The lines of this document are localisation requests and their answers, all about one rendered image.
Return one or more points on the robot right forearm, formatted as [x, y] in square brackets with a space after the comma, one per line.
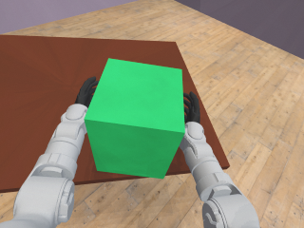
[211, 181]

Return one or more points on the table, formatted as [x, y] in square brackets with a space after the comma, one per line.
[40, 78]

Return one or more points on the left robot upper arm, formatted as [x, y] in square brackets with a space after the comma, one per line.
[44, 202]

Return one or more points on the robot left forearm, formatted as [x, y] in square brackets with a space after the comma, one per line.
[63, 149]

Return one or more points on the right robot upper arm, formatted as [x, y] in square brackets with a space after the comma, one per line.
[231, 211]

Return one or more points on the robot left hand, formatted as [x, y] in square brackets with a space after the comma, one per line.
[85, 96]

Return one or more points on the carton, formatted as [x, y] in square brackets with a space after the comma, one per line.
[135, 120]

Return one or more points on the robot right hand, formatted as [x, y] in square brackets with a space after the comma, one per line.
[193, 110]

